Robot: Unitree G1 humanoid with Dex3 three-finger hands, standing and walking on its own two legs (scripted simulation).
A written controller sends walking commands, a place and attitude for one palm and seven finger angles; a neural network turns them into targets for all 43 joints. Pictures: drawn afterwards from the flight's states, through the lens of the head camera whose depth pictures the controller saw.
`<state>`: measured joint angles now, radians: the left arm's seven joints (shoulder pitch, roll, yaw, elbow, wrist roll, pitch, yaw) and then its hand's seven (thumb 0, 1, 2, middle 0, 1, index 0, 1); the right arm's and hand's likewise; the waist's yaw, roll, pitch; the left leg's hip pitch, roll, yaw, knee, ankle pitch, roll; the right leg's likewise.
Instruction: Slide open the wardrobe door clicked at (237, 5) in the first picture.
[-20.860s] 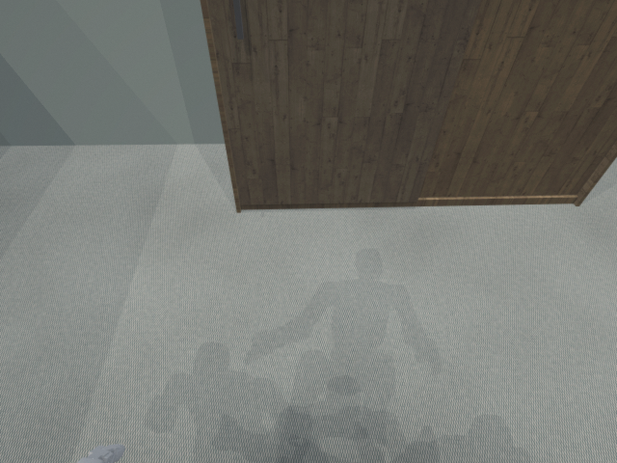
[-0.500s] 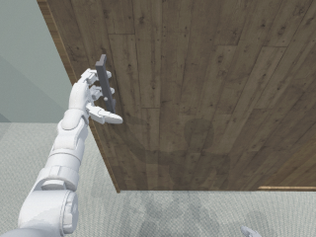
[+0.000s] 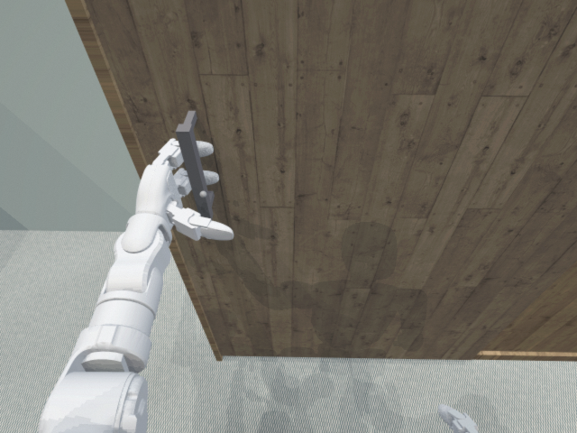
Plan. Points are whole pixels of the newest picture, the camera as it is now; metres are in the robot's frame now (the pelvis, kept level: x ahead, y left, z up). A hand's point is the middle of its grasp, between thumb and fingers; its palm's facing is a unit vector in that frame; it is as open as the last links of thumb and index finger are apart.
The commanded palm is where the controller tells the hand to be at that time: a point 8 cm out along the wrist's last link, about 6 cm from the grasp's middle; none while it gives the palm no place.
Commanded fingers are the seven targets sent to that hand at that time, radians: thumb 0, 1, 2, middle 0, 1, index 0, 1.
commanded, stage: slide the fingers in behind the handle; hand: left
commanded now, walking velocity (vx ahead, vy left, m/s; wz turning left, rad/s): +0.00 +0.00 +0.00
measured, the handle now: (199, 170) +0.46 +0.15 +0.13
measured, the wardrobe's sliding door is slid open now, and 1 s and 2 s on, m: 0.00 0.00 0.00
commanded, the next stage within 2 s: grip the handle and tug to test in 0.62 s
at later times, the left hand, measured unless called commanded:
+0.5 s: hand (211, 196) +0.40 +0.13 +0.13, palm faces +0.02 -1.00 -0.02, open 14.2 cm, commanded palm +0.38 +0.17 +0.13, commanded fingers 0.00 -0.50 0.30 -0.30 -1.20 -0.30 -1.20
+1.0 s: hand (207, 196) +0.40 +0.13 +0.14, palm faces +0.00 -1.00 +0.00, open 12.3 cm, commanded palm +0.37 +0.19 +0.13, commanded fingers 0.00 0.20 0.60 -0.38 -1.30 -0.38 -1.30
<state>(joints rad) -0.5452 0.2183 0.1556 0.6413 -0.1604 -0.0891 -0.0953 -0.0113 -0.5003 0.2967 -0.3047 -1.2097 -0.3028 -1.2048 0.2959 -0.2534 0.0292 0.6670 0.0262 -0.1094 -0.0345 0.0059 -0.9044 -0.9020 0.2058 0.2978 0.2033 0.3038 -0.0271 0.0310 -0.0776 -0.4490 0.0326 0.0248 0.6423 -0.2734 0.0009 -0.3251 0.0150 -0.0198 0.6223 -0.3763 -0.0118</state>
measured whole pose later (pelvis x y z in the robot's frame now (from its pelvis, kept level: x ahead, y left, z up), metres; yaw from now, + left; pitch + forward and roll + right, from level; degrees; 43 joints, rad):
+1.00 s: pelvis +0.00 +0.00 +0.00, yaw +0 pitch +3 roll +0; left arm -0.51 0.20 0.14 0.60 -0.16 -0.07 -0.07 -0.01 -0.21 0.42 -0.31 -1.25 -0.30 -1.22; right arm 0.28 -0.25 0.03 0.67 0.02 -0.09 -0.03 0.01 -0.90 -0.90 0.21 0.30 0.20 0.30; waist -0.02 0.03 -0.07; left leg -0.41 0.03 0.03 0.61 -0.26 0.00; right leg -0.29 0.02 -0.01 0.60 -0.36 -0.01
